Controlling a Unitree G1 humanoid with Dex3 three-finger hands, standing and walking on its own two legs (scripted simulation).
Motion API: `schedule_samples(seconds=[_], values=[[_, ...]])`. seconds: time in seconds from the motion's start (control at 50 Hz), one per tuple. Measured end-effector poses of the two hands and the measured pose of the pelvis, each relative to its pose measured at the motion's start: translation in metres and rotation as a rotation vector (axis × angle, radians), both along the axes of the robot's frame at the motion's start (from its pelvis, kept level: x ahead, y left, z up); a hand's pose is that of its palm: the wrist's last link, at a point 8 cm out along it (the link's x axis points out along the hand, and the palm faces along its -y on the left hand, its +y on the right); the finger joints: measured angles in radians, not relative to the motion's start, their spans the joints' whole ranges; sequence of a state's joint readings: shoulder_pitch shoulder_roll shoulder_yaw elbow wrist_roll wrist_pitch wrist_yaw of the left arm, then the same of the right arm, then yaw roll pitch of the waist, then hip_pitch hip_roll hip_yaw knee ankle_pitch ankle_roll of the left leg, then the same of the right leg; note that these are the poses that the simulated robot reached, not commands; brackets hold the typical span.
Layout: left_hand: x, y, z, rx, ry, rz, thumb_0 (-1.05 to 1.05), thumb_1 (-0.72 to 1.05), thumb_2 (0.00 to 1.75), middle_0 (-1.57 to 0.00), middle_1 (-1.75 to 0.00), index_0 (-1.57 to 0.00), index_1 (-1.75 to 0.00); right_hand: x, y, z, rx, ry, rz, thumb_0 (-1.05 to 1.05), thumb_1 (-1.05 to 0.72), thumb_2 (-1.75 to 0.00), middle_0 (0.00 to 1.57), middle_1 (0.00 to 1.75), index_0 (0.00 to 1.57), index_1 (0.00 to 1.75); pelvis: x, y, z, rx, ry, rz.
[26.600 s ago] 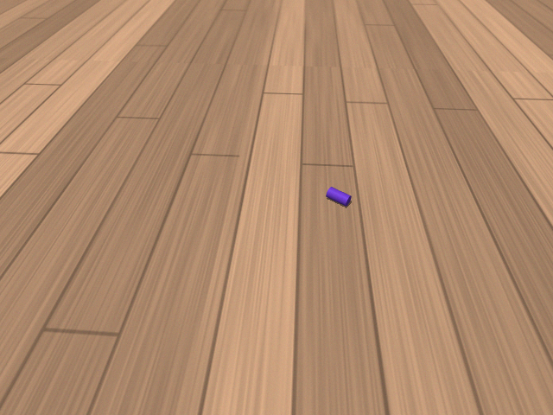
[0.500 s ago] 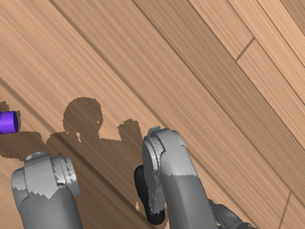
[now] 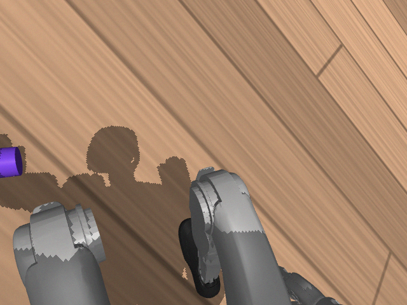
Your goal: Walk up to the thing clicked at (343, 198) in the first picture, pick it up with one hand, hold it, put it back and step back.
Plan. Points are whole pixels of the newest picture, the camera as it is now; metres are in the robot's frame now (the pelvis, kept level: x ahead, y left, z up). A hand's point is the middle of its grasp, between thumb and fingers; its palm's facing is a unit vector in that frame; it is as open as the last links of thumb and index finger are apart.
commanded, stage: close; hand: left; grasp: from above
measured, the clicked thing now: out of the picture +0.41 +0.32 -0.26
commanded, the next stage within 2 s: none
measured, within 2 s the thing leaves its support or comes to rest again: neither
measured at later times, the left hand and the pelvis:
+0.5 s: hand out of the picture +0.39 +0.33 -0.24, palm faces -0.44 -0.11 -0.89, open 8.6 cm; pelvis +0.00 +0.00 +0.00, yaw +0 degrees
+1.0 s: hand out of the picture +0.39 +0.32 -0.24, palm faces -0.44 -0.12 -0.89, open 8.8 cm; pelvis +0.00 +0.00 +0.00, yaw +0 degrees
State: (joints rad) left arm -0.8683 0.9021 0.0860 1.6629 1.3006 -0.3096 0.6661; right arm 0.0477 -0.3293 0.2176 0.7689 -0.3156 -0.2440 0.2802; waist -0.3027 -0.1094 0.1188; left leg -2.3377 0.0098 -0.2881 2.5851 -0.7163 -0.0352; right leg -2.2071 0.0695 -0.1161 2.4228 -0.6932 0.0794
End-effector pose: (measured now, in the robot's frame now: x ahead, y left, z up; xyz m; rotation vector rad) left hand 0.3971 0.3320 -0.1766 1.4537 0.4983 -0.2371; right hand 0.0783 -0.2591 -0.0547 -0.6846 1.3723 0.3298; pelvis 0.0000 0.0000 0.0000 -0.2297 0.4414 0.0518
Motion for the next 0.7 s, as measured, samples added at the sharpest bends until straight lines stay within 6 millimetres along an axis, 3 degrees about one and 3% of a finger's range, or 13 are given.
schedule_samples(seconds=[0.7], values=[[0.0016,-0.0029,-0.0029,-0.009,-0.011,-0.008,0.01,0.31,0.24,-0.73,-0.3,-0.77,-0.28,0.0054,0.0034,0.002,-0.009,-0.014,0.011,0.0,-0.9,-0.89,0.2,0.3,0.2,0.3,0.0003,0.0023,-0.0005,-0.005,-0.001,-0.001]])
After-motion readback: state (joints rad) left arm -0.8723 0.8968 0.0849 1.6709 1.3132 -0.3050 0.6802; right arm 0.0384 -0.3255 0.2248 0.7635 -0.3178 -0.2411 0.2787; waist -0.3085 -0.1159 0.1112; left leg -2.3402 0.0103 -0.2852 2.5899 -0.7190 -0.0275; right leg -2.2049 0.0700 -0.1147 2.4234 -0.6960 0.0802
